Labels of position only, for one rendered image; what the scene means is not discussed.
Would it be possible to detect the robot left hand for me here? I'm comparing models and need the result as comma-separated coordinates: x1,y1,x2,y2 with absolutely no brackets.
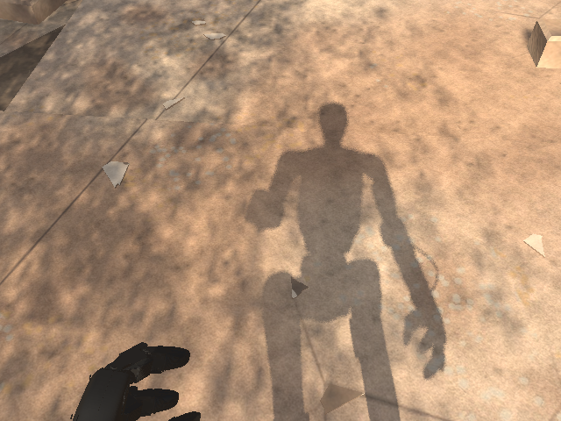
70,342,201,421

